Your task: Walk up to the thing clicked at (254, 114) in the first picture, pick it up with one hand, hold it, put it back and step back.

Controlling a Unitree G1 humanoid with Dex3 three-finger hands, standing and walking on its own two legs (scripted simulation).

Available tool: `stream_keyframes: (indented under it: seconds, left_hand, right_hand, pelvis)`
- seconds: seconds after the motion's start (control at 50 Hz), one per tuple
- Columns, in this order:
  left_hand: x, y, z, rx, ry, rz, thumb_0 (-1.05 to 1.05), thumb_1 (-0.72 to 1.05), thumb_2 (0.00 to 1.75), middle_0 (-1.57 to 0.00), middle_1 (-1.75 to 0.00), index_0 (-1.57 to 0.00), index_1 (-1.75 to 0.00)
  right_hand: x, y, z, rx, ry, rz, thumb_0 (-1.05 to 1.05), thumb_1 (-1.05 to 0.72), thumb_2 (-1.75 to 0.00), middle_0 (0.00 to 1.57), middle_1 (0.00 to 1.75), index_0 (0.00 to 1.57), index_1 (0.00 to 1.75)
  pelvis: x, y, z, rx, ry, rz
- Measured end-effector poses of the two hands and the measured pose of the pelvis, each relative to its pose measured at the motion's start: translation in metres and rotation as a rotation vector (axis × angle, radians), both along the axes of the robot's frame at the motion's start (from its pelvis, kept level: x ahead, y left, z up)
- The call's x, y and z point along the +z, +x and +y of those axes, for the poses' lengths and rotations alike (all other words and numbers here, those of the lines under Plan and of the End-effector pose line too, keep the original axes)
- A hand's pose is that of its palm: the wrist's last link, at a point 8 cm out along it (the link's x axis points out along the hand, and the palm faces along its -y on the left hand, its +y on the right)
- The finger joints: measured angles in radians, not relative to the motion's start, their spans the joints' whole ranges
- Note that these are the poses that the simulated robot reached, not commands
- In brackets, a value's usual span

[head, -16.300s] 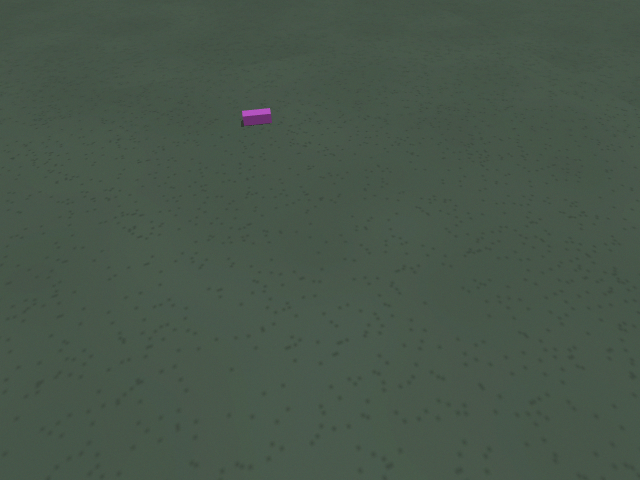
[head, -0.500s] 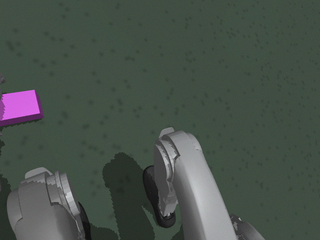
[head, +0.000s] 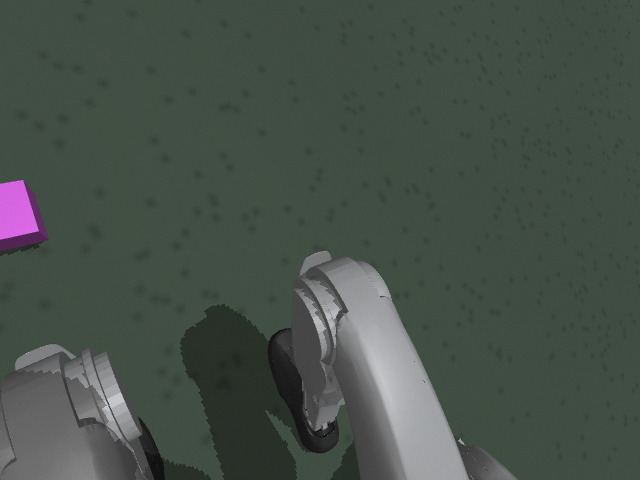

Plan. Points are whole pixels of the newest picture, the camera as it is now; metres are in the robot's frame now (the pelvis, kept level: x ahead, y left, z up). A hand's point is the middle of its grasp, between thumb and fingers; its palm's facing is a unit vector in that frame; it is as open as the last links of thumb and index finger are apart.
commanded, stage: rest palm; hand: left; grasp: from above
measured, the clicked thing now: out of the picture +0.47 +0.29 -0.27
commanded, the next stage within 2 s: close in 0.12 s
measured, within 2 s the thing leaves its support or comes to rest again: neither
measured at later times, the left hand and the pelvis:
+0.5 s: hand out of the picture +0.46 +0.28 -0.24, palm faces -0.44 -0.09 -0.89, open 13.2 cm; pelvis +0.00 +0.00 +0.00, yaw -1 degrees
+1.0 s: hand out of the picture +0.45 +0.29 -0.24, palm faces -0.48 -0.09 -0.87, open 11.8 cm; pelvis +0.00 +0.00 +0.00, yaw -2 degrees
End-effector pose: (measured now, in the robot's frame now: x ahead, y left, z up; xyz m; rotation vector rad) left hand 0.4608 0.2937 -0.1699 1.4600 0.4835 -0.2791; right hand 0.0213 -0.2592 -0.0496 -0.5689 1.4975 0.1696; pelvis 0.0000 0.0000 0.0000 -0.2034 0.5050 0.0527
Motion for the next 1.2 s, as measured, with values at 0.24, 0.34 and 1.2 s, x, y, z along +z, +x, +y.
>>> stream_keyframes:
  seconds: [0.24,0.34,1.2]
  left_hand:
    - [-0.006,-0.004,-0.003,-0.034,-0.001,-0.005,0.00,-0.55,1.06,-0.09,-0.95,-0.06,-0.97]
    - [-0.009,-0.002,-0.007,-0.042,0.001,-0.020,0.00,-0.50,1.05,-0.12,-0.96,-0.09,-0.98]
    - [-0.009,-0.002,-0.008,-0.037,0.004,-0.021,0.00,-0.04,0.75,-0.44,-0.76,-0.44,-0.75]
  right_hand:
    - [0.002,0.009,0.005,0.054,0.013,-0.014,0.00,-0.91,-0.90,0.20,0.30,0.20,0.30]
    - [0.003,0.012,0.007,0.066,0.025,-0.021,0.00,-0.91,-0.90,0.20,0.30,0.20,0.30]
    - [0.011,0.011,0.008,0.083,0.033,-0.036,0.00,-0.91,-0.90,0.20,0.30,0.20,0.30]
  pelvis:
    - [0.000,-0.001,0.002,-0.002,-0.014,-0.017]
    - [0.000,-0.002,0.003,-0.006,-0.020,-0.017]
    - [0.004,-0.005,0.003,-0.011,-0.027,-0.032]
